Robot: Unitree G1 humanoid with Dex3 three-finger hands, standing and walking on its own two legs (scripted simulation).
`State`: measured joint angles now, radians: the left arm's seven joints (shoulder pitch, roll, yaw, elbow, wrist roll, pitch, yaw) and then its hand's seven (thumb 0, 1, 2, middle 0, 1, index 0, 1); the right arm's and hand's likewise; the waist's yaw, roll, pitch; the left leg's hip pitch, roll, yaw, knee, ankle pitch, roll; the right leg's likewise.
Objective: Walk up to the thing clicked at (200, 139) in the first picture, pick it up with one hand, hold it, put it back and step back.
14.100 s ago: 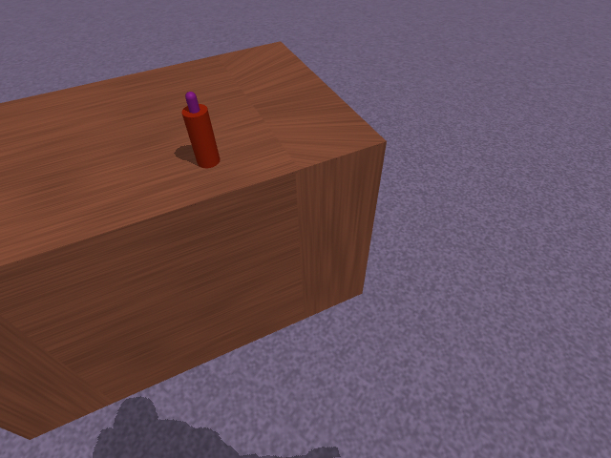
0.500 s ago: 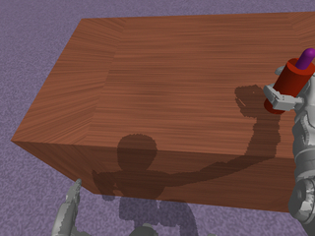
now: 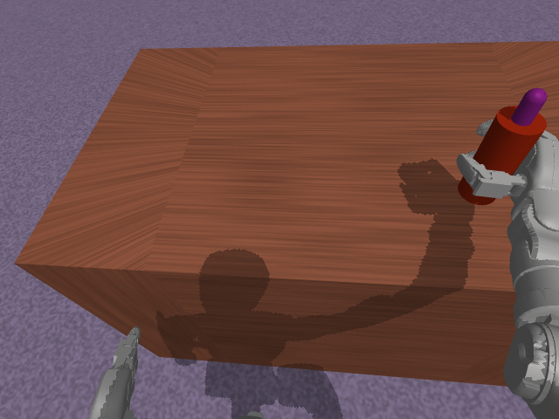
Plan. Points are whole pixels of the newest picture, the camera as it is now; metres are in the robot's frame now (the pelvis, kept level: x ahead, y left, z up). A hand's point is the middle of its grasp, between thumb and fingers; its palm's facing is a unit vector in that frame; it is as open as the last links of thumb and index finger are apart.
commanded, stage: lift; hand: right
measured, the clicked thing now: (503, 148) +0.47 -0.23 +0.13
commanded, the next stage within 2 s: hold in 1.22 s
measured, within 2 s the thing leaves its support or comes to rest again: neither
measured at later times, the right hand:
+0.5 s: hand (505, 154) +0.41 -0.19 +0.17, palm faces +0.20 +0.98 +0.01, open 7.6 cm
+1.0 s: hand (522, 162) +0.35 -0.17 +0.22, palm faces +0.19 +0.98 +0.00, open 7.6 cm
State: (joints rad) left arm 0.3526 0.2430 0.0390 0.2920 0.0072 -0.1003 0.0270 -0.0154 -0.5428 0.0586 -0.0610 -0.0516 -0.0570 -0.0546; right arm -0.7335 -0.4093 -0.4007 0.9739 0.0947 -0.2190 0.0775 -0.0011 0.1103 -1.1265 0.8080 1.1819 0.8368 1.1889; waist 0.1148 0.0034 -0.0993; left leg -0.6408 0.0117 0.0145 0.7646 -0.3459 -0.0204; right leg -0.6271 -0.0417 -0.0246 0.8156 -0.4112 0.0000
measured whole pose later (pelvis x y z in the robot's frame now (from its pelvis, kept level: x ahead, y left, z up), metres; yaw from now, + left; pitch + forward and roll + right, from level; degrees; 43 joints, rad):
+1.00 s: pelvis -0.01 +0.01 +0.03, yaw -1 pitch -1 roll +0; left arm 0.27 0.23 0.08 0.55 -0.03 -0.10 0.08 -0.02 -0.54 0.05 -0.05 -0.05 -0.04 -0.05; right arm -0.37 -0.24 -0.25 0.12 0.20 0.32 0.00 0.00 0.13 -1.15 0.82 1.18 0.85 1.19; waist 0.00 -0.05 -0.04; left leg -0.27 0.03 0.03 0.55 -0.26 -0.01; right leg -0.23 -0.02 -0.02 0.53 -0.28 0.01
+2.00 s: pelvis +0.00 +0.01 +0.03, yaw -2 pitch -2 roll +0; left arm 0.24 0.24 0.10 0.65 -0.03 -0.18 0.07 -0.02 -0.54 0.05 -0.06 -0.05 -0.05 -0.05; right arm -0.32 -0.25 -0.29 -0.14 0.22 0.56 0.01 0.00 0.13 -1.15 0.82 1.18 0.85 1.19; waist -0.01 -0.07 -0.05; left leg -0.21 0.03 0.04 0.50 -0.26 -0.01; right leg -0.18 -0.02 0.00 0.49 -0.28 0.01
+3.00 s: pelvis -0.01 +0.02 +0.03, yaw -2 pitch -3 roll +0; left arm 0.23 0.24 0.10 0.66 -0.03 -0.19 0.08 -0.02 -0.54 0.05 -0.06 -0.05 -0.06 -0.05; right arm -0.30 -0.24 -0.27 -0.15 0.22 0.56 0.00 0.00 0.13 -1.16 0.82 1.18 0.85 1.18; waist -0.01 -0.07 -0.04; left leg -0.21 0.03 0.04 0.51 -0.26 0.00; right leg -0.18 -0.02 0.00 0.50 -0.28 0.02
